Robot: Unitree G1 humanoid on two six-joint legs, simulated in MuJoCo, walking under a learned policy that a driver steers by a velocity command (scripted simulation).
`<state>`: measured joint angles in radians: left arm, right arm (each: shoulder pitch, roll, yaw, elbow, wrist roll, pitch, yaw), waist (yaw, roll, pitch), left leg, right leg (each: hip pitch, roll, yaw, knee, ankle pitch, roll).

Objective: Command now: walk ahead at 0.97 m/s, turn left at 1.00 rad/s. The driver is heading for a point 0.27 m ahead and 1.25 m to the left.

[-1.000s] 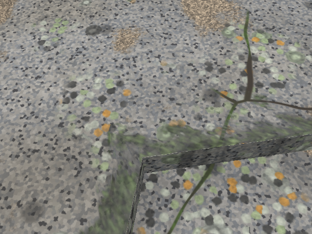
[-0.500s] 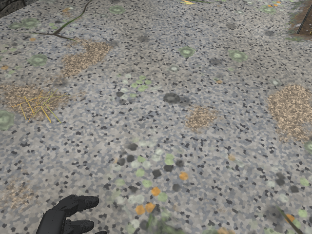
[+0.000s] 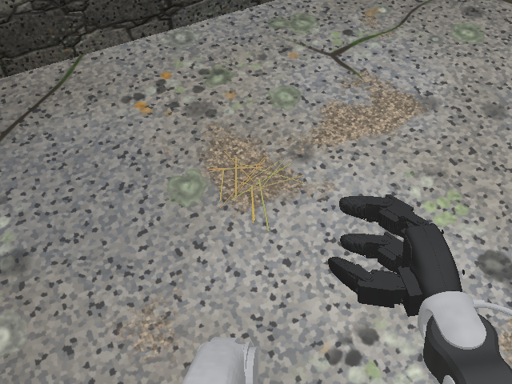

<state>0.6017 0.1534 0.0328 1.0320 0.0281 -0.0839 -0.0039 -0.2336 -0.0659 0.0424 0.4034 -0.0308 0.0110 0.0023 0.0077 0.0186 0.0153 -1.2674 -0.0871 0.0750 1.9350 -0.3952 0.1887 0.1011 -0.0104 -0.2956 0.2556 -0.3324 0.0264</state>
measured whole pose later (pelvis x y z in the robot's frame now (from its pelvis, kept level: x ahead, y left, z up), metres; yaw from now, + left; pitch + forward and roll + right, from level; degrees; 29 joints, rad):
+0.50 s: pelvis +0.43 -0.01 +0.14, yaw +29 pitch +4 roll -1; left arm 0.11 0.26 0.03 0.54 0.05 -0.06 0.02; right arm 0.37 -0.36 -0.10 0.75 -0.02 -0.06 0.01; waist -0.05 0.05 -0.02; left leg -0.34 -0.13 -0.17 1.29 -0.38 0.12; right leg -0.45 -0.03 0.00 0.70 -0.31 0.04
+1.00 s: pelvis +0.79 +0.25 +0.14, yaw +59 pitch +0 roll +2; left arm 0.22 0.21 -0.01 0.65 0.06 -0.06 0.01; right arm 0.35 -0.32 -0.06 0.75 -0.02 -0.02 -0.01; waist 0.02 0.02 0.06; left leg -0.27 -0.25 -0.01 0.59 -0.30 0.20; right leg -0.53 -0.10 0.09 1.36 -0.45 0.05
